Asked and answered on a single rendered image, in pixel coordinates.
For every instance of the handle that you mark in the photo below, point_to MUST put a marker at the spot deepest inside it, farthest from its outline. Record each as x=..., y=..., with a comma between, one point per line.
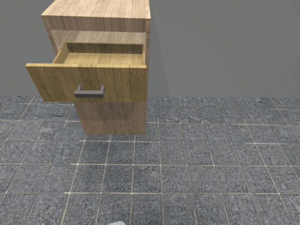
x=89, y=93

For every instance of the cabinet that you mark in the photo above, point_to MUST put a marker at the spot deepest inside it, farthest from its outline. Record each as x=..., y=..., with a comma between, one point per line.
x=103, y=21

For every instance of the drawer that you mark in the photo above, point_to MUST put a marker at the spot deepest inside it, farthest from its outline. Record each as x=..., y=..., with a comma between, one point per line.
x=120, y=67

